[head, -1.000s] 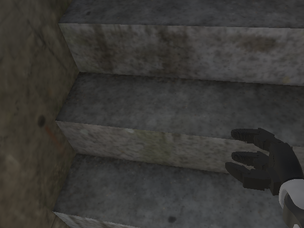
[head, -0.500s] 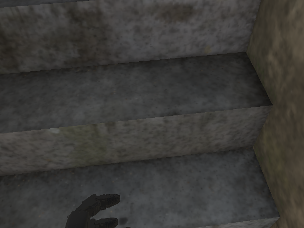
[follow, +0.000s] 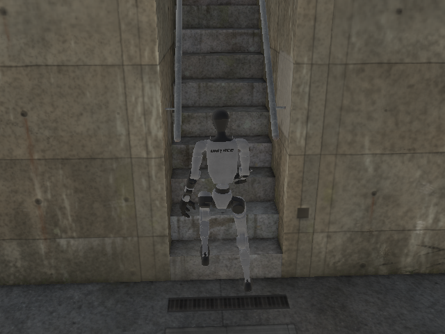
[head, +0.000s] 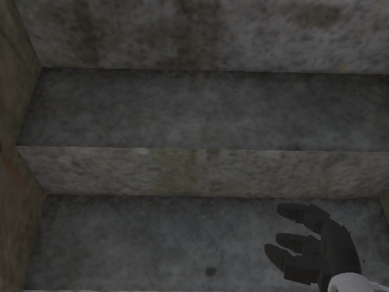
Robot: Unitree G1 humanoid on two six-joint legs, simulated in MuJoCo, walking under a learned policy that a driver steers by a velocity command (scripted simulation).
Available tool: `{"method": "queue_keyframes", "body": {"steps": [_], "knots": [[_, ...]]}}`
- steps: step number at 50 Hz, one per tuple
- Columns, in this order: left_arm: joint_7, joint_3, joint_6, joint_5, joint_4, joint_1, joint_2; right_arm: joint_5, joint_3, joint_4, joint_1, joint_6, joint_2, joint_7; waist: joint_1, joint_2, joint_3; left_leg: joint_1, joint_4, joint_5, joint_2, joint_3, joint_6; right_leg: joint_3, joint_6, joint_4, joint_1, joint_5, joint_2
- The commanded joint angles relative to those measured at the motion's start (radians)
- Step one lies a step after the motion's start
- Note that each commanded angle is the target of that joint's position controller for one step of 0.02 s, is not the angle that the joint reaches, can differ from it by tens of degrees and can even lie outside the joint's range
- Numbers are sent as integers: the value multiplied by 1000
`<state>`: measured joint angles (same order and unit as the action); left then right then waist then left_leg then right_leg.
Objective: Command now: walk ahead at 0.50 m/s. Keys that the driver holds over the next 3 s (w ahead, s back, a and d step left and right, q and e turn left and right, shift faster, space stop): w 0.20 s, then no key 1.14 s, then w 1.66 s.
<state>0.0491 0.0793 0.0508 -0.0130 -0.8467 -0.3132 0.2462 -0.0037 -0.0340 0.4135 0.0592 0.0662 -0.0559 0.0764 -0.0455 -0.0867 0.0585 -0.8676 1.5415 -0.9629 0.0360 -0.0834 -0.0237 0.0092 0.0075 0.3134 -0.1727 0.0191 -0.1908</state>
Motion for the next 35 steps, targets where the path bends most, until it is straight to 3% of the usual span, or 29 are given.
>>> {"method": "queue_keyframes", "body": {"steps": [1, 2, 3, 4, 5, 6, 7, 9, 12, 13, 15, 18, 19, 20, 22, 23, 24, 25, 26, 27, 28, 29, 30, 31, 32, 33, 34, 35], "knots": [[-86, 13, 21, 29, 261, 311, 54, 38, 105, 34, -420, -12, -265, 81, 297, 550, -412, 720, -1010, 297, 191, 815, 174, -223, -45, 1096, -530, -229, 366], [-87, -29, 12, 59, 325, 322, -105, 49, 94, -4, -346, -20, -251, 94, 219, 457, -329, 601, -990, 471, 273, 809, 117, -466, 7, 1643, -698, -348, 452], [-70, -37, -10, 65, 314, 231, -132, 75, 91, -2, -224, -14, -211, 96, 92, 334, -299, 519, -853, 542, 299, 637, 66, -414, 6, 1765, -765, -240, 396], [-44, -36, -30, 86, 281, 107, -113, 81, 78, 33, -123, -14, -153, 78, -18, 277, -192, 413, -765, 563, 254, 460, 32, -301, 7, 1718, -768, -176, 344], [-28, -32, -47, 113, 246, 22, -82, 74, 64, 77, -96, -24, -92, 65, -72, 224, -115, 329, -725, 606, 201, 331, 27, -242, 12, 1723, -749, -117, 345], [-23, -18, -71, 120, 224, -22, -25, 78, 58, 104, -73, -36, -84, 56, -105, 211, -106, 260, -734, 610, 183, 273, 50, -159, 28, 1783, -692, -82, 364], [-27, -10, -89, 115, 218, -20, 4, 70, 55, 119, -64, -51, -81, 46, -112, 182, -74, 207, -755, 587, 184, 238, 71, -139, 40, 1790, -672, -65, 369], [-28, -13, -112, 92, 222, 40, 17, 61, 63, 148, -82, -88, -117, 24, -99, 137, -14, 178, -800, 655, 207, 219, 106, -117, 49, 1711, -685, -28, 373], [-29, -15, -139, 76, 223, 78, 24, 48, 76, 175, -142, -116, -178, 10, -56, 178, -43, 311, -828, 757, 247, 239, 142, -66, 53, 1663, -707, -42, 377], [-28, -18, -147, 80, 238, 113, 20, 41, 82, 172, -170, -116, -186, 14, -31, 200, -42, 370, -862, 762, 273, 265, 145, -105, 53, 1619, -745, -71, 350], [-24, -25, -155, 88, 256, 161, 2, 45, 88, 171, -244, -107, -197, 21, 24, 230, -54, 516, -890, 816, 298, 269, 154, -95, 60, 1544, -802, -139, 330], [-25, -17, -155, 101, 270, 185, 14, 55, 105, 158, -268, -96, -235, 31, 54, 238, -73, 614, -909, 855, 342, 285, 169, -93, 70, 1412, -783, -176, 276], [-26, -13, -159, 107, 271, 187, 18, 51, 105, 151, -272, -93, -235, 34, 57, 261, -76, 634, -917, 866, 356, 285, 178, -99, 73, 1360, -765, -183, 260], [-24, -14, -154, 102, 292, 221, 16, 64, 115, 147, -261, -94, -249, 34, 65, 259, -90, 678, -905, 881, 375, 296, 177, -98, 71, 1287, -775, -181, 240], [-17, -15, -156, 107, 319, 255, 7, 65, 122, 141, -296, -100, -263, 32, 88, 281, -83, 686, -894, 908, 384, 296, 173, -97, 72, 1238, -761, -193, 226], [-14, -18, -153, 102, 326, 242, 6, 70, 123, 138, -282, -97, -266, 26, 90, 317, -93, 696, -887, 886, 397, 303, 169, -112, 67, 1212, -755, -220, 217], [-22, -23, -136, 73, 332, 244, 2, 86, 126, 131, -256, -93, -290, 6, 73, 372, -114, 669, -839, 875, 362, 296, 176, -119, 61, 1209, -705, -299, 220], [-21, -10, -129, 73, 327, 203, 21, 93, 122, 109, -222, -96, -272, 8, 52, 371, -128, 602, -793, 945, 350, 270, 198, -107, 54, 1276, -624, -281, 247], [-17, -14, -122, 72, 331, 172, 6, 109, 117, 87, -155, -94, -274, 4, 13, 342, -135, 558, -776, 986, 349, 261, 199, -114, 28, 1203, -580, -298, 224], [-15, -8, -115, 56, 302, 33, 28, 110, 115, 56, -35, -89, -278, 0, -75, 316, -166, 529, -702, 1102, 274, 191, 145, -88, 12, 955, -442, -338, 184], [-16, -15, -110, 52, 263, -118, 29, 106, 109, 33, 33, -75, -257, -1, -158, 230, -168, 481, -565, 1072, 209, 128, 94, -78, -16, 584, -273, -255, 117], [-14, -19, -93, 42, 207, -244, 21, 71, 91, 37, 46, -58, -223, -2, -211, 95, -124, 436, -353, 991, 119, 57, 57, 22, -17, 175, -109, 141, 114], [11, -29, -83, 35, 130, -343, 8, 77, 60, 24, 45, -39, -154, -36, -227, -292, -26, 191, -44, 305, -80, -74, -29, 26, -13, 77, 11, 402, 206], [37, -47, -77, 17, 175, -240, 33, 45, 43, -30, 42, -22, -109, -60, -111, -473, 5, -187, 31, 55, -109, 103, -67, -256, -37, 294, 193, 739, 110], [82, -48, -95, 27, 265, -129, 46, 47, 24, -24, -30, -24, -95, -78, -62, -408, -61, -220, 103, 123, -129, 212, -81, -468, -78, 317, 153, 624, 39], [108, -59, -117, 73, 330, -12, 24, 38, 32, 22, -69, -21, -107, -82, -25, -166, -74, -119, 104, 229, -122, 213, -71, -422, -60, 296, 47, 481, 43], [115, -55, -115, 88, 363, 119, 80, 12, 47, 24, -180, -33, -142, -91, 108, -115, -58, -86, -125, 304, -85, 210, -60, -525, -96, 287, 14, 461, -39], [98, -46, -94, 100, 351, 135, 93, 27, 53, 30, -169, -33, -160, -86, 131, -47, -66, -61, -203, 309, -60, 126, -40, -489, -128, 294, 36, 437, -48]]}}
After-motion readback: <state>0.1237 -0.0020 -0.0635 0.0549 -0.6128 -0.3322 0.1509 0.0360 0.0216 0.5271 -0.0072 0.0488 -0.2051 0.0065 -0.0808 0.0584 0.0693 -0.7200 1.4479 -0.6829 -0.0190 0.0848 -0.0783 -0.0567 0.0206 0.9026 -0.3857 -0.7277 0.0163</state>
